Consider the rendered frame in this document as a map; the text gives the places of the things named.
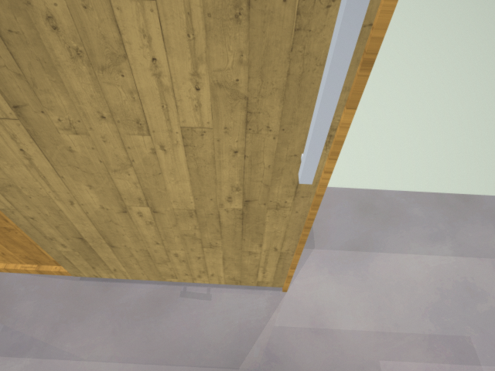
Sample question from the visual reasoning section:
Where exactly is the handle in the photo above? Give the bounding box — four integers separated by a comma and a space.
299, 0, 370, 185

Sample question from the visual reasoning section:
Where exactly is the wardrobe door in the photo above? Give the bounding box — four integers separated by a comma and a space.
0, 0, 381, 288
0, 210, 61, 266

